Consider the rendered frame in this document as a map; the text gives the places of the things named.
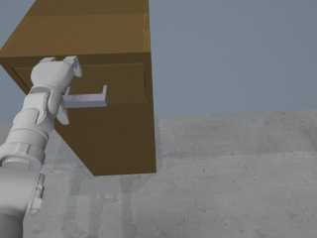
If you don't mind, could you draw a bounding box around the cabinet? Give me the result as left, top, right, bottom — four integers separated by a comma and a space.
0, 0, 157, 177

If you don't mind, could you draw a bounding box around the left robot forearm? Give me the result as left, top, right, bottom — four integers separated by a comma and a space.
0, 83, 62, 172

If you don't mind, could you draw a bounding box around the robot left upper arm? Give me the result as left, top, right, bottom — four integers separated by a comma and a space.
0, 167, 46, 238

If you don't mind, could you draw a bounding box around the handle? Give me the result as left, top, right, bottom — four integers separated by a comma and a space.
62, 85, 108, 108

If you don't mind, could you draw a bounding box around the robot left hand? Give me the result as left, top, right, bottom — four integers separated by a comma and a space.
31, 56, 82, 125

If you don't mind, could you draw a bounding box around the drawer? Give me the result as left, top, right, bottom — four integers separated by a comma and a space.
14, 62, 147, 103

